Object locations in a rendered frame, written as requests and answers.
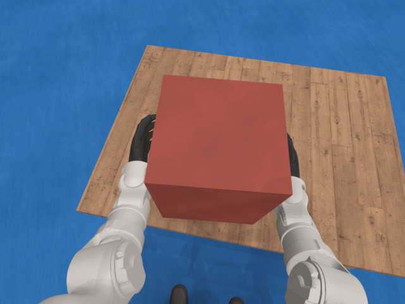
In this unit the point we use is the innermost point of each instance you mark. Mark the robot left foot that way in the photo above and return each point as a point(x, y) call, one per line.
point(179, 295)

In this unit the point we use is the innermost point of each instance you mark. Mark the carton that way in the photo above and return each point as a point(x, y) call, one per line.
point(219, 150)

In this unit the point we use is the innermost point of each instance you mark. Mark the table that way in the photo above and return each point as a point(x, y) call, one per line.
point(342, 128)

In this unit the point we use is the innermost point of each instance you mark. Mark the left robot upper arm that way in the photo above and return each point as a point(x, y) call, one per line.
point(109, 273)

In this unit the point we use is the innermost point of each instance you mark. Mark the right robot hand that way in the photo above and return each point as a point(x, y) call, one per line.
point(294, 164)

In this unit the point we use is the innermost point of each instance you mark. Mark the right robot upper arm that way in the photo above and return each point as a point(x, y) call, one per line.
point(311, 282)

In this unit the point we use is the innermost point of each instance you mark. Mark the robot left forearm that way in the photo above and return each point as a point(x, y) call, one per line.
point(129, 215)

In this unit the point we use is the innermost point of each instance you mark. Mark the robot right forearm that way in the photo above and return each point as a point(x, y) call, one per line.
point(298, 234)

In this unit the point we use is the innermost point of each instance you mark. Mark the left robot hand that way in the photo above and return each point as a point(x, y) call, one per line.
point(141, 145)

